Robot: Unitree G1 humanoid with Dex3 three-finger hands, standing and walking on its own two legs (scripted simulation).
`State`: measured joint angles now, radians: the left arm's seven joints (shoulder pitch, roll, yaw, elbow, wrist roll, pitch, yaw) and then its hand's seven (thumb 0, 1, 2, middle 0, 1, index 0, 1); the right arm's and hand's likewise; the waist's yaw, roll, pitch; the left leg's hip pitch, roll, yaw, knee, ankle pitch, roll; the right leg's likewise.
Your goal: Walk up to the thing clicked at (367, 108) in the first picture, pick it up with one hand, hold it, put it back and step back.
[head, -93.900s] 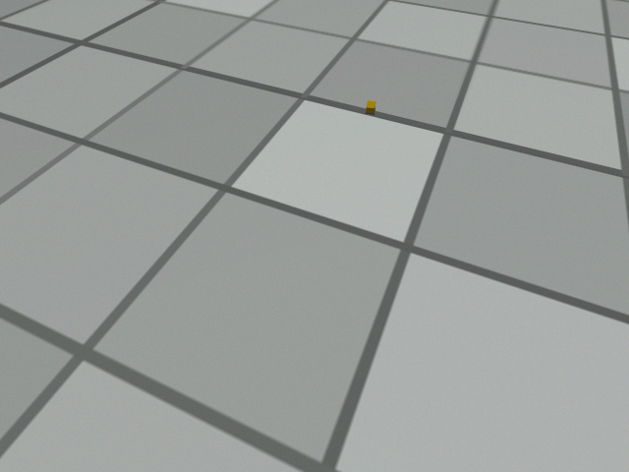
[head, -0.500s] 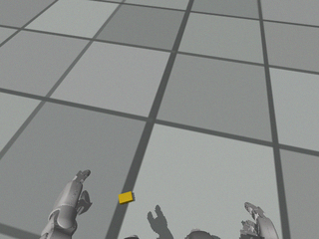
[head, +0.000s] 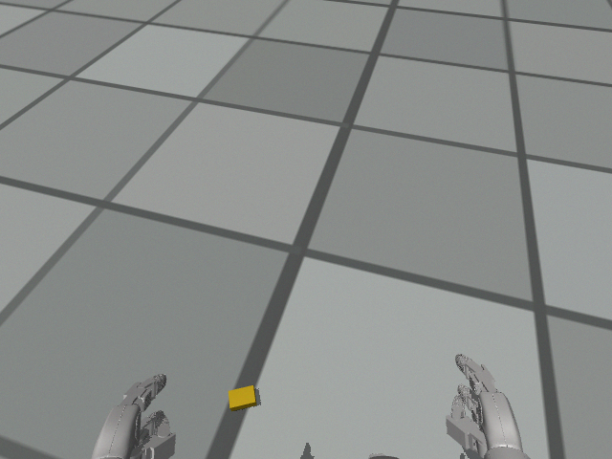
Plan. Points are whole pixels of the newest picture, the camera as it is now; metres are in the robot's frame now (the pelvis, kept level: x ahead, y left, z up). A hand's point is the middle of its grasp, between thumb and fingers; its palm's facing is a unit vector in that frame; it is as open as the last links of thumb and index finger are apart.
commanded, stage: home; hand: left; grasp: from above
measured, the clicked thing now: (242, 398) +0.40 +0.20 -0.70
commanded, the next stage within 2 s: stand in 1.94 s
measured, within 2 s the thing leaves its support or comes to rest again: neither
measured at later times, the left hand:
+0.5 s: hand (167, 457) +0.15 +0.18 -0.05, palm faces +0.04 -0.98 -0.20, open 7.4 cm
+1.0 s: hand (166, 446) +0.16 +0.18 -0.05, palm faces +0.04 -0.98 -0.20, open 7.4 cm
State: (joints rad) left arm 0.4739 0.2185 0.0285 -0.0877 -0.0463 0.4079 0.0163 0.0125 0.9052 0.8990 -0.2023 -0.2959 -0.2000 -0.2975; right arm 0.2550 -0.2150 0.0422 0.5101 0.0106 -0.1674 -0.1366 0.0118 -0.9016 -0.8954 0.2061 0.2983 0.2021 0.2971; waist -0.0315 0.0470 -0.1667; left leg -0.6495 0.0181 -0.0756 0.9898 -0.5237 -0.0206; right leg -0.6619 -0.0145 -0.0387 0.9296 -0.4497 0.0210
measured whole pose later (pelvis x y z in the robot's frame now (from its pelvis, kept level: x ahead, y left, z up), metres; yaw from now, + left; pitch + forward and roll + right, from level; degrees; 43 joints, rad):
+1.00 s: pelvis +0.00 +0.01 +0.00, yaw +0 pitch +11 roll -3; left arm 0.49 0.23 0.03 -0.13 -0.05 0.46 0.02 0.01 0.91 0.90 -0.20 -0.30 -0.20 -0.30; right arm 0.28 -0.22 0.03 0.55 0.01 -0.24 -0.17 0.01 -0.90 -0.90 0.21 0.30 0.20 0.30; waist -0.03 0.05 -0.17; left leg -0.67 0.02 -0.07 1.02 -0.53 -0.01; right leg -0.67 -0.01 -0.04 0.94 -0.45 0.03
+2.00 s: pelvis +0.01 +0.01 +0.00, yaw +0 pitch +11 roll -3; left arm 0.50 0.23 0.03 -0.16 -0.05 0.46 0.02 0.01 0.91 0.90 -0.20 -0.30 -0.20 -0.30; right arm 0.28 -0.22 0.02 0.53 0.01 -0.22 -0.17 0.01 -0.90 -0.90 0.21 0.30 0.20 0.30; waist -0.04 0.04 -0.17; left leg -0.68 0.02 -0.08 1.03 -0.55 -0.01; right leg -0.68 -0.01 -0.04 0.94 -0.46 0.03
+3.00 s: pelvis -0.01 +0.00 +0.06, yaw +1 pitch -4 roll +0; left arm 0.15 0.29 0.04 1.12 0.02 0.01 0.02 0.01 0.91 0.90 -0.20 -0.30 -0.20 -0.30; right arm 0.18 -0.30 -0.03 1.09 -0.03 0.00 -0.01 0.01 -0.90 -0.90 0.20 0.30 0.20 0.30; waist 0.01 0.01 0.05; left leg -0.09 0.00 -0.06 0.39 -0.23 -0.01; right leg -0.12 -0.04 -0.03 0.39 -0.19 0.03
